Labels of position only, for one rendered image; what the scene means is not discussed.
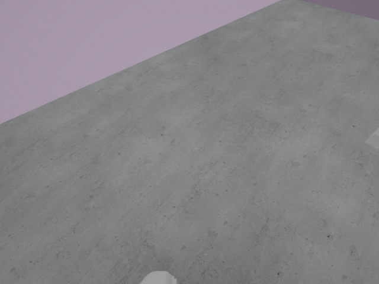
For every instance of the left robot thigh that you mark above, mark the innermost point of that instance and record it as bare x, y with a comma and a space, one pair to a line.
159, 277

